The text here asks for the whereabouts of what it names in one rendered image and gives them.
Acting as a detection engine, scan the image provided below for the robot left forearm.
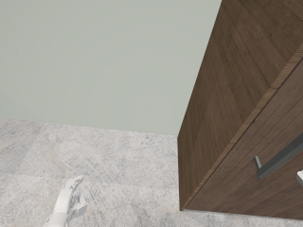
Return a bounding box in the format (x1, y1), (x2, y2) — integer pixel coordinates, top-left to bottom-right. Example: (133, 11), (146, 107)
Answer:
(42, 212), (70, 227)

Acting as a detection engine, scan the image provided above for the handle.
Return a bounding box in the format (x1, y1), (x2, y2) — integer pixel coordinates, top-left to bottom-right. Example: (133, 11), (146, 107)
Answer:
(253, 132), (303, 179)

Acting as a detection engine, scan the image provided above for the left robot hand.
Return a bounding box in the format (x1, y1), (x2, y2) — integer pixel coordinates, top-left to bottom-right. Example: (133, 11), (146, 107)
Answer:
(51, 175), (88, 221)

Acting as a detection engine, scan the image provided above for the wardrobe door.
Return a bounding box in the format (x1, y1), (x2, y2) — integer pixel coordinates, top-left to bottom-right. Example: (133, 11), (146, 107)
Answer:
(185, 57), (303, 220)

